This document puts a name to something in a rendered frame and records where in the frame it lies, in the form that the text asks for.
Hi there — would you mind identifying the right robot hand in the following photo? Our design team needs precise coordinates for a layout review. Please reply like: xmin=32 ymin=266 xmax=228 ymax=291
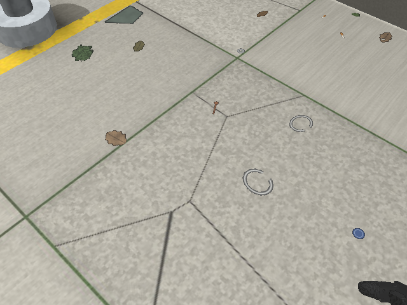
xmin=358 ymin=281 xmax=407 ymax=305

